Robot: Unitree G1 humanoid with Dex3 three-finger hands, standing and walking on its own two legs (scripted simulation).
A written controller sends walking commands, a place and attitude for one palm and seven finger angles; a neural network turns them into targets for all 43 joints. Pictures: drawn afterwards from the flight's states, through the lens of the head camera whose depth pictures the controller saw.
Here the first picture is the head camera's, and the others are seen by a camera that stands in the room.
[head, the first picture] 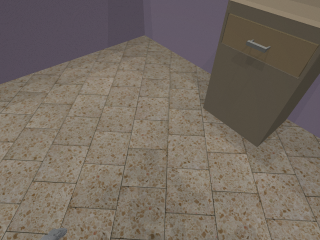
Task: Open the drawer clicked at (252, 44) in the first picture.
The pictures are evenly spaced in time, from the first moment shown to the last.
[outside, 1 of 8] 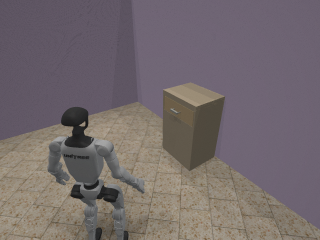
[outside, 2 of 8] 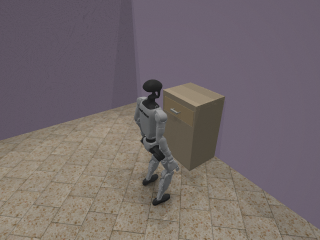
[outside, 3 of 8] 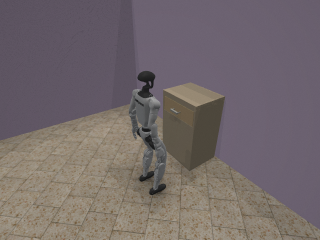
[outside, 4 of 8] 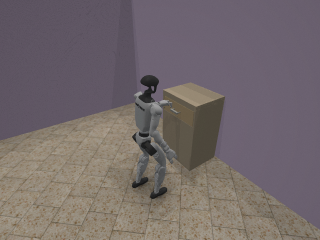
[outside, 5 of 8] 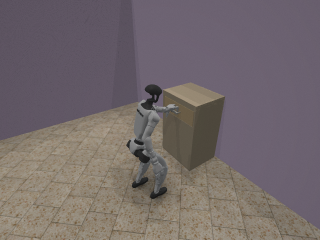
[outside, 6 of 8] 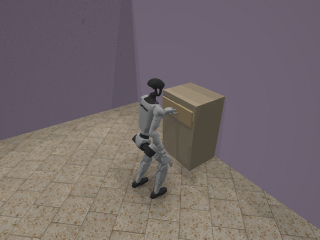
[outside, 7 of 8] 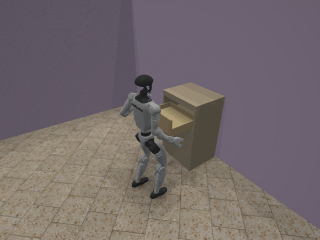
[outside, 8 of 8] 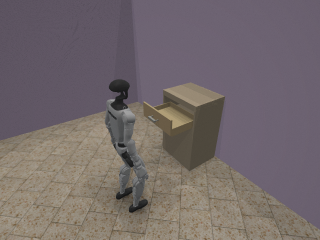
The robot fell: no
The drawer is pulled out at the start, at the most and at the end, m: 0.00 0.30 0.30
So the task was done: yes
